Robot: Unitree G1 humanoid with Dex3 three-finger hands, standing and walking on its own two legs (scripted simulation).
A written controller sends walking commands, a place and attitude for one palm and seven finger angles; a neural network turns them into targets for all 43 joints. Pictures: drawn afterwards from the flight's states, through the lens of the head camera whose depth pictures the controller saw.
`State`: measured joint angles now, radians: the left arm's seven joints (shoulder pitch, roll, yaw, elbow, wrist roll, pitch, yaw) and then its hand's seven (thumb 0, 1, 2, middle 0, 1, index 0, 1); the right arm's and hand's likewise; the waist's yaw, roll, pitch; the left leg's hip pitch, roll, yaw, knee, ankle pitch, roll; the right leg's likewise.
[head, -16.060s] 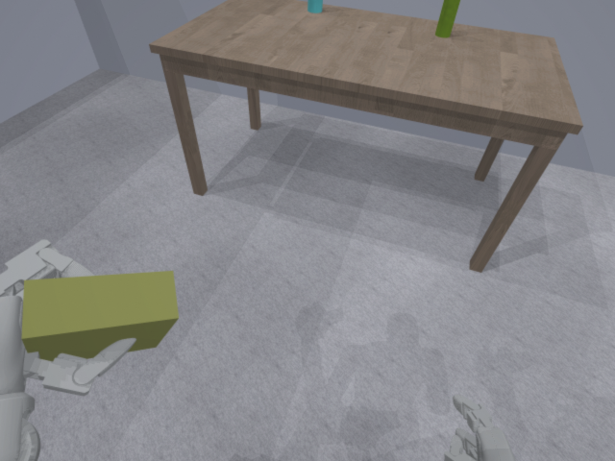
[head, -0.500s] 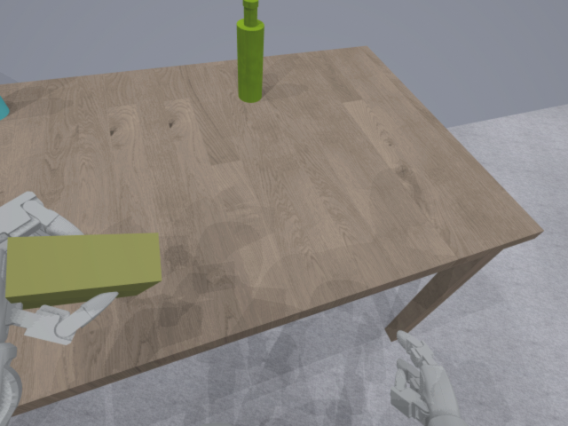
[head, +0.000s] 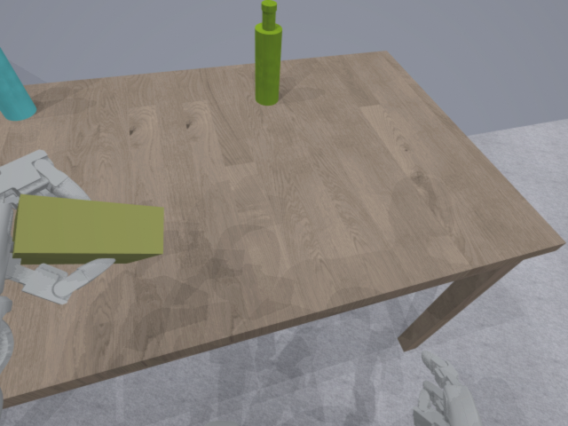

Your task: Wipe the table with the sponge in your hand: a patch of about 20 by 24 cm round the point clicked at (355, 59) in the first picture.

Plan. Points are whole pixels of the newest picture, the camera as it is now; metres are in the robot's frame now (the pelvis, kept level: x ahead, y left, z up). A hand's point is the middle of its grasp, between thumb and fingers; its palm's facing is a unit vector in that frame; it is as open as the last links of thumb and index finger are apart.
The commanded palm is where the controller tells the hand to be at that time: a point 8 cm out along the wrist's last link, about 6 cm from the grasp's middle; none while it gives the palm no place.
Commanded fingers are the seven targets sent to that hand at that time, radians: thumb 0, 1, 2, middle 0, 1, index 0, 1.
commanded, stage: turn the palm down, sponge in hand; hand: left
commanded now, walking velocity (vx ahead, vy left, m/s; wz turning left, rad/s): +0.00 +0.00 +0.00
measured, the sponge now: (105, 237) +0.26 +0.23 +0.16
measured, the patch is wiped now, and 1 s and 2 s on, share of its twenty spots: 0.00 0.00 0.00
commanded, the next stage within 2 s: none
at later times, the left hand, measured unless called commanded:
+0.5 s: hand (75, 275) +0.22 +0.25 +0.15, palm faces +0.37 -0.59 -0.72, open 9.0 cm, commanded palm +0.18 +0.26 +0.19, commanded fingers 0.00 0.10 1.30 -1.20 -1.60 -1.20 -1.60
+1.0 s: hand (99, 274) +0.23 +0.23 +0.14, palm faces +0.23 -0.38 -0.90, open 9.0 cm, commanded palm +0.20 +0.25 +0.19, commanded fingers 0.00 0.10 1.30 -1.20 -1.60 -1.20 -1.60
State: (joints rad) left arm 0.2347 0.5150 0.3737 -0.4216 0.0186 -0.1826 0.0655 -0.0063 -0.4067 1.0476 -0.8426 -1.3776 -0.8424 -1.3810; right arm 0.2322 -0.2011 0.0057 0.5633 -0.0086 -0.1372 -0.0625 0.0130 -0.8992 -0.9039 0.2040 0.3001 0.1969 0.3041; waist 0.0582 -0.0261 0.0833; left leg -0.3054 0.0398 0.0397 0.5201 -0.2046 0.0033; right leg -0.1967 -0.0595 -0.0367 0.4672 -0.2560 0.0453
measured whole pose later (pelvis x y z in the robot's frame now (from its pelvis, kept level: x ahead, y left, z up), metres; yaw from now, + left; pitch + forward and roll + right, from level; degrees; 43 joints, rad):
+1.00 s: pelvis +0.02 -0.05 -0.02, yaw +1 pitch +1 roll +0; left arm 0.41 0.60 0.27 -0.45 0.39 0.09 0.04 0.00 -0.40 1.05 -0.83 -1.40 -0.83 -1.40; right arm 0.20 -0.27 -0.02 0.56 0.02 -0.07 -0.10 0.02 -0.90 -0.90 0.20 0.30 0.20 0.30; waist 0.08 0.09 -0.04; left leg -0.38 0.08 -0.01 0.66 -0.30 -0.06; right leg -0.29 -0.03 -0.07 0.67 -0.40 0.00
